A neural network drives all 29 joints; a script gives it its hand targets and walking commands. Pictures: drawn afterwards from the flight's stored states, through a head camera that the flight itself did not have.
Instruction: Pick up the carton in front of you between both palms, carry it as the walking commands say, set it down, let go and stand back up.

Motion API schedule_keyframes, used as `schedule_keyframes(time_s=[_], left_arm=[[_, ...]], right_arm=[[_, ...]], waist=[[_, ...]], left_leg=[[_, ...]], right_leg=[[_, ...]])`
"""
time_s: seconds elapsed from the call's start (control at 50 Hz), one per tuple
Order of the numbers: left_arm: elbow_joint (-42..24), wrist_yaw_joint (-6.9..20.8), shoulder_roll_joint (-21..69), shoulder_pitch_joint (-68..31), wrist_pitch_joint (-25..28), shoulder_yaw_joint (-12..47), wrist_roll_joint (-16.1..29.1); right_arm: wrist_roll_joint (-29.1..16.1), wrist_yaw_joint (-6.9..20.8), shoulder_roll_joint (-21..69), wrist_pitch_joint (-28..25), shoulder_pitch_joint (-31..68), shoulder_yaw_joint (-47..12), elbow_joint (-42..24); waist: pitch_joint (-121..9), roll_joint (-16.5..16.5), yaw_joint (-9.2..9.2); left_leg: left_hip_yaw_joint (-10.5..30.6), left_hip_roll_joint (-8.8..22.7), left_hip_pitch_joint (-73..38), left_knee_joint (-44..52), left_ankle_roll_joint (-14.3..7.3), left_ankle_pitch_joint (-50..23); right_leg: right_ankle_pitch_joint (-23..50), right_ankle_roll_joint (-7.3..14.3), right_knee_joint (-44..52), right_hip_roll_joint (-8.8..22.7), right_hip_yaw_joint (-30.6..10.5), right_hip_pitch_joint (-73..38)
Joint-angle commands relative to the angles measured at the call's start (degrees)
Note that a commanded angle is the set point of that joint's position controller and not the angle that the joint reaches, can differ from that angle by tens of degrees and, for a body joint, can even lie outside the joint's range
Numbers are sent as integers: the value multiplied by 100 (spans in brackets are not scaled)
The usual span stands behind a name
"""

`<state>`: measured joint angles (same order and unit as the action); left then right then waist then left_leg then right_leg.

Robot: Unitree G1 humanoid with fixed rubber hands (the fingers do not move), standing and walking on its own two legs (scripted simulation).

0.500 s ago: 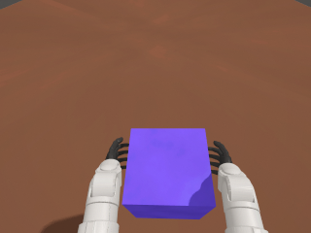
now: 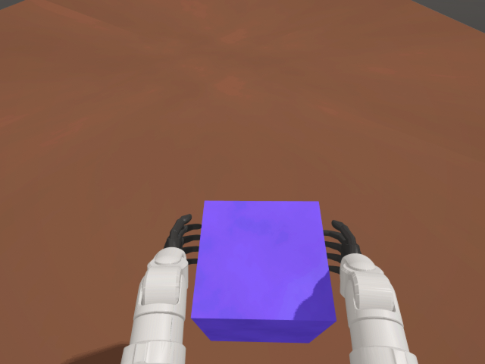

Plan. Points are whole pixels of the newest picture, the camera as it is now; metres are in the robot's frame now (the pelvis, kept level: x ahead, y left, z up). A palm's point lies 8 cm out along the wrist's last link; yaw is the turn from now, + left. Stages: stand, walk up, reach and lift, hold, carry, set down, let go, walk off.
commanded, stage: hold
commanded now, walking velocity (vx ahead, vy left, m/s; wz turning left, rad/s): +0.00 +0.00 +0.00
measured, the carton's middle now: (260, 276) +0.31 +0.00 -0.05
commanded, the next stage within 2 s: set down in 0.44 s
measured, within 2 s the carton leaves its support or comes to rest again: neither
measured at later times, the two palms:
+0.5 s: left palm (179, 243) +0.31 +0.15 +0.05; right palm (352, 258) +0.29 -0.15 +0.05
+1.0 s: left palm (191, 273) +0.34 +0.15 -0.10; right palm (324, 280) +0.34 -0.14 -0.11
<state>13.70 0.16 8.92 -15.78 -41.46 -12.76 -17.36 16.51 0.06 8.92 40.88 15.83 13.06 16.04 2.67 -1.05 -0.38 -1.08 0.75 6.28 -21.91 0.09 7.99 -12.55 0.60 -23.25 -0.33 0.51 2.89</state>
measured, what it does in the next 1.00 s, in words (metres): stands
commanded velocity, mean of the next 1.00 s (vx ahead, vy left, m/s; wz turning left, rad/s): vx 0.00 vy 0.00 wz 0.00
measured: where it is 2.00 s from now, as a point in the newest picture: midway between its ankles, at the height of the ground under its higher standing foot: outside the picture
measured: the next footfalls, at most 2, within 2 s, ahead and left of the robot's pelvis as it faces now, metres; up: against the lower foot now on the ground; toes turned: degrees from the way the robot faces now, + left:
none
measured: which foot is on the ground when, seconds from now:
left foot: down 0.00-1.00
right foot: down 0.00-1.00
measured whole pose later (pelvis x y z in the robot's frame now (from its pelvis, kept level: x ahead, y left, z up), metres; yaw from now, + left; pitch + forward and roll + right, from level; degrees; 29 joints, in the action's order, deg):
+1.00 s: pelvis -0.01 +0.00 -0.04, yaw -2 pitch +18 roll +0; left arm 28.5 -1.7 11.7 -30.1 -12.2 -27.3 -20.8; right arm 19.9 -3.0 10.5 12.2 30.3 23.8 32.4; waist 3.7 -0.8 -2.2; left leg 3.4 -1.5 47.5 -42.3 0.7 13.1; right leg -17.3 0.3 -44.1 -3.2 -3.3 45.1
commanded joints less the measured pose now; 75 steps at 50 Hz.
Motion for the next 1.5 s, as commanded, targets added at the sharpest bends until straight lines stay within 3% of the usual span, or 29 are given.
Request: schedule_keyframes(time_s=[0.0, 0.08, 0.26, 0.5, 0.58, 0.66, 0.74, 0.8, 0.92, 1.04, 1.12, 1.18, 1.24, 1.48], left_arm=[[33, 1468, 5403, -2540, 175, 2829, 1392], [276, 1557, 5508, -2760, 178, 2755, 1383], [604, 1608, 5598, -2963, 173, 2627, 1359], [474, 1507, 5534, -2934, 188, 2655, 1411], [882, 1465, 5402, -3229, 359, 2193, 1163], [1597, 1391, 5127, -3638, 744, 1333, 657], [2067, 1222, 4526, -3573, 1347, 477, 29], [2198, 1129, 4182, -3268, 1926, 232, -203], [2173, 1136, 4561, -3727, 3050, 1172, 199], [1657, 1131, 4926, -4343, 3445, 2222, 667], [1676, 1180, 5020, -4525, 3192, 2310, 725], [1889, 1262, 5115, -4812, 2871, 2125, 657], [2099, 1313, 5187, -5115, 2591, 1918, 629], [2440, 1008, 5153, -6119, 2547, 1553, 790]], right_arm=[[-1409, 1461, 5263, -301, 2978, -2785, -259], [-1404, 1538, 5368, -331, 3227, -2717, -44], [-1411, 1613, 5433, -322, 3530, -2638, 184], [-1379, 1510, 5371, -277, 3346, -2602, 86], [-1114, 1484, 5290, -440, 3603, -2199, 566], [-616, 1445, 5078, -838, 3955, -1475, 1326], [9, 1259, 4478, -1450, 3910, -675, 1798], [253, 1136, 4093, -2029, 3627, -473, 1937], [-228, 1018, 4448, -3179, 4128, -1488, 1891], [-770, 936, 4809, -3572, 4839, -2639, 1425], [-860, 1017, 4896, -3313, 5076, -2760, 1507], [-793, 1167, 4947, -2996, 5335, -2559, 1797], [-738, 1289, 4945, -2733, 5653, -2285, 2071], [-845, 1241, 4603, -2741, 6676, -1773, 2659]], waist=[[-1204, 64, 7], [-1116, 74, 11], [-1165, 159, -8], [-1443, 136, 27], [-1214, 128, -33], [-959, 95, -89], [-995, 106, -135], [-1356, 76, -158], [-3242, 14, -158], [-5924, -63, -284], [-6182, -121, -330], [-5780, -140, -349], [-5553, -131, -365], [-6392, -60, -376]], left_leg=[[479, -501, -920, 173, -73, 102], [492, -486, -979, 179, -55, 488], [566, -407, -958, 279, -33, 632], [604, -416, -1128, 193, -16, -491], [586, -439, -909, 109, -34, -264], [537, -472, -438, -163, -68, -76], [458, -560, 272, -617, -63, -517], [445, -611, 820, -1007, -48, -959], [413, -731, 1638, -2086, 6, -1773], [298, -784, 2540, -3206, 128, -2345], [199, -815, 3499, -3629, 158, -1452], [122, -833, 4281, -3848, 149, -394], [48, -847, 4801, -4070, 151, 216], [-23, -918, 5959, -5346, 243, 235]], right_leg=[[-101, 132, 654, -296, -588, 632], [-478, 167, 686, -275, -576, 877], [-475, 144, 591, -331, -528, 869], [378, 81, 503, -394, -547, 636], [153, 73, 392, -392, -540, 831], [-78, 87, 126, -418, -529, 1326], [245, 78, -303, -499, -494, 1925], [682, 34, -701, -562, -462, 2415], [1484, -82, -1683, -695, -425, 3267], [2226, -222, -2840, -724, -384, 3864], [1405, -237, -3277, -769, -315, 4638], [306, -193, -3490, -813, -245, 5366], [-359, -135, -3710, -854, -164, 5989], [-550, -132, -5106, -987, 28, 7720]])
